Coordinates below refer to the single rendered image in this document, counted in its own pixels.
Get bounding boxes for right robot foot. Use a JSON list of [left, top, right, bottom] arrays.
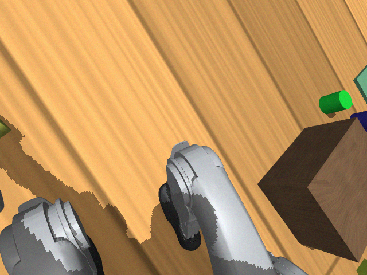
[[159, 182, 201, 251]]

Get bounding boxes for right robot hand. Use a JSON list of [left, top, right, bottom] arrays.
[[268, 251, 308, 275]]

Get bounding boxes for left robot foot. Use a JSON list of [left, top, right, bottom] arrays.
[[87, 235, 104, 275]]

